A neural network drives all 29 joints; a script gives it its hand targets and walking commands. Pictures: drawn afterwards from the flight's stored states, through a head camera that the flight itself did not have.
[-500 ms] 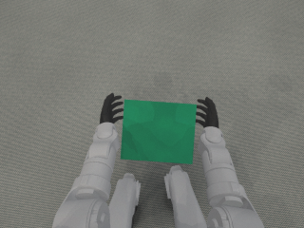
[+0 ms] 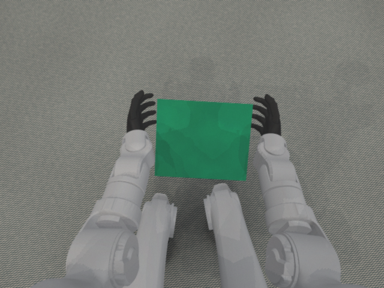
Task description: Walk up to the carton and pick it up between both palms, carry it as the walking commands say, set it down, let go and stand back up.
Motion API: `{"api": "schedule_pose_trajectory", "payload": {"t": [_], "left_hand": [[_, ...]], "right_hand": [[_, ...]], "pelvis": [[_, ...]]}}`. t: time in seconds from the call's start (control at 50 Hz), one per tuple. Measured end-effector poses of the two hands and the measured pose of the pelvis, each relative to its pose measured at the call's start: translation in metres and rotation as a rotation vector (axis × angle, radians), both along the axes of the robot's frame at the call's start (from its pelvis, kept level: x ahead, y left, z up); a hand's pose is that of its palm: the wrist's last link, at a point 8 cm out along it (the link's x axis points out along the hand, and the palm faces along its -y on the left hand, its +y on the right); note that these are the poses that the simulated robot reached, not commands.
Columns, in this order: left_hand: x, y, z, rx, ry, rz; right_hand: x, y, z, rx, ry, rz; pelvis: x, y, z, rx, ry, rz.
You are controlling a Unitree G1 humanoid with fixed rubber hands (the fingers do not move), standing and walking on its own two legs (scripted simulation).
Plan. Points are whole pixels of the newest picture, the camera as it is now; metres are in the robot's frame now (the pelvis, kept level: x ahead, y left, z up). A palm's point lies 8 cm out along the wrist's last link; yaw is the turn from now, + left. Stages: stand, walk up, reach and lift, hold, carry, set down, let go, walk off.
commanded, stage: set down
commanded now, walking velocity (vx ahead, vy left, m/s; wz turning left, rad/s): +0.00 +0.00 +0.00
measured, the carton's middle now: (200, 135) +0.42 -0.05 -0.20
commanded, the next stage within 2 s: none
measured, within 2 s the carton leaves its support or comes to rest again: neither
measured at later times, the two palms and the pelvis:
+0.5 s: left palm (146, 130) +0.44 +0.08 -0.19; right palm (258, 133) +0.42 -0.19 -0.20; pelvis -0.02 +0.00 -0.07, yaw +1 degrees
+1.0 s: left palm (152, 131) +0.46 +0.08 -0.27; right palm (250, 133) +0.44 -0.20 -0.28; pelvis -0.02 +0.00 -0.12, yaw +1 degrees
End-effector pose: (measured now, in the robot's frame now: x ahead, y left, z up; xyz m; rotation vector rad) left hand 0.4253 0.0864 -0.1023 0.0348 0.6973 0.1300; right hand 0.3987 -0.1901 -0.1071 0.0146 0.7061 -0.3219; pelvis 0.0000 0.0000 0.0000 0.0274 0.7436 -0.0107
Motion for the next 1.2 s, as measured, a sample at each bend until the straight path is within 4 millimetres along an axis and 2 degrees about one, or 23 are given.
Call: {"api": "schedule_pose_trajectory", "payload": {"t": [0.4,0.88,1.04,1.2], "left_hand": [[0.015,-0.004,-0.067,0.024,0.006,-0.012],[0.031,-0.005,-0.153,0.030,0.047,-0.031],[0.036,-0.005,-0.177,0.023,0.065,-0.043],[0.040,0.002,-0.197,0.017,0.086,-0.058]], "right_hand": [[0.016,-0.004,-0.072,-0.006,0.011,0.011],[0.034,-0.008,-0.157,-0.020,0.059,0.047],[0.039,-0.009,-0.180,-0.029,0.081,0.061],[0.047,-0.004,-0.194,-0.034,0.108,0.087]], "pelvis": [[-0.020,-0.003,-0.058,0.013,0.028,0.004],[-0.023,-0.002,-0.113,0.008,0.040,0.015],[-0.023,-0.002,-0.127,0.006,0.012,0.025],[-0.021,-0.002,-0.137,-0.008,-0.005,0.043]]}}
